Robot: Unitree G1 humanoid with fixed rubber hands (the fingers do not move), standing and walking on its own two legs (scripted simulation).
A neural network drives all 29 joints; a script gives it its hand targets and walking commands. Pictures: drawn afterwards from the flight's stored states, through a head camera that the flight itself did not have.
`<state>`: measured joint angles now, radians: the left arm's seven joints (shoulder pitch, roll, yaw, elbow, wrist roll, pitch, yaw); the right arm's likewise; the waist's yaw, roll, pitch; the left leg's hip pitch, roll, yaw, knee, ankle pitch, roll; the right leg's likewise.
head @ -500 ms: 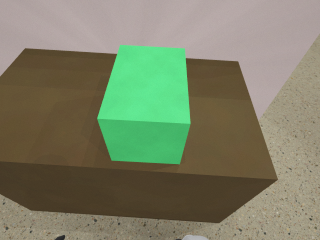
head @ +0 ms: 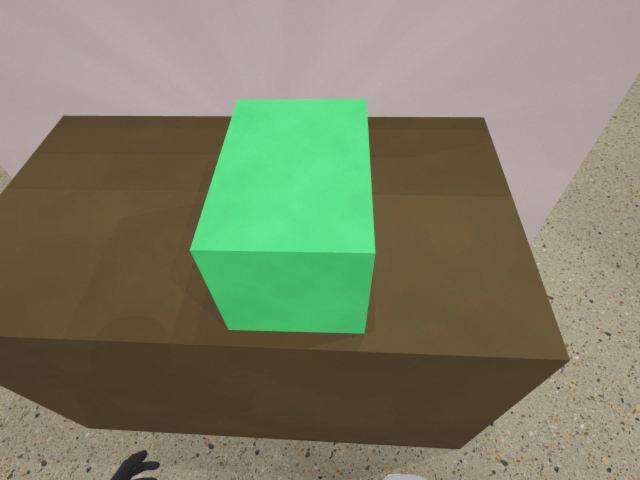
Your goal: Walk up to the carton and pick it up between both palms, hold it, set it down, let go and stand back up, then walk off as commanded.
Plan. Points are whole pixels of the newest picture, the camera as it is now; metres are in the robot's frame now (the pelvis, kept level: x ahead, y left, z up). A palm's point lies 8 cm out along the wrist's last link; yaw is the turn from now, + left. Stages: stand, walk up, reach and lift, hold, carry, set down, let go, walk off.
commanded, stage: walk up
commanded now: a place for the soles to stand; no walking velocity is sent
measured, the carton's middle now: (298, 212) +0.51 +0.04 +0.00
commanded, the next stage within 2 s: stand in 1.96 s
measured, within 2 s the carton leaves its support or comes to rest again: neither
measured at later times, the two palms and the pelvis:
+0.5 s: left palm out of the picture +0.08 +0.39 -0.11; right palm out of the picture +0.02 -0.23 -0.12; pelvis -0.03 +0.07 -0.01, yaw +3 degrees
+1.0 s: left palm out of the picture +0.07 +0.35 -0.12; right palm out of the picture +0.04 -0.24 -0.11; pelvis -0.01 +0.05 +0.00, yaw +2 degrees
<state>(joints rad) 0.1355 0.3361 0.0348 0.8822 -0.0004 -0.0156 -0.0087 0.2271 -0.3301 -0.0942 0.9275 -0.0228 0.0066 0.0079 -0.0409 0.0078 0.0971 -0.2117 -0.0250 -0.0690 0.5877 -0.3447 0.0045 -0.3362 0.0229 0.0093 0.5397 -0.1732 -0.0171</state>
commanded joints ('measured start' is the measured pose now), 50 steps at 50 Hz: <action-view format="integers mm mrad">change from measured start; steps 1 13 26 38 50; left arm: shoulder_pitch -87 32 2 13 6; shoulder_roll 233 324 256 233 292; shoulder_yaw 36 106 60 32 63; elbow -24 -86 -44 -42 -31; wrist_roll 13 19 -2 0 33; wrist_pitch -28 -29 12 -5 -45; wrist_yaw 17 75 69 48 49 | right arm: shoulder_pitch -32 21 -34 50 29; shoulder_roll -220 -243 -315 -234 -185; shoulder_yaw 10 -49 -64 -37 -15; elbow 1 -116 -118 -51 -32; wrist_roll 11 -20 -48 10 15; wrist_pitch -26 56 12 -25 13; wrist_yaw -11 28 -2 -35 -5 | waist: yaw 49 45 7 -11 14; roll -53 -51 115 135 -58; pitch -175 -77 19 -154 -223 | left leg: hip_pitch -4 -226 -63 446 -63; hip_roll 103 8 234 209 -11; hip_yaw -92 -61 -256 -244 -21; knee -196 472 -321 -140 141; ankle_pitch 139 -221 152 694 -272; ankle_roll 56 34 57 -5 34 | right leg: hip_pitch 196 100 -191 -208 202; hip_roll -177 -405 14 -1 -326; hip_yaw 193 375 97 83 479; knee -137 -187 479 162 -256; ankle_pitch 82 151 -322 -272 -240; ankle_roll -67 -240 -2 20 -191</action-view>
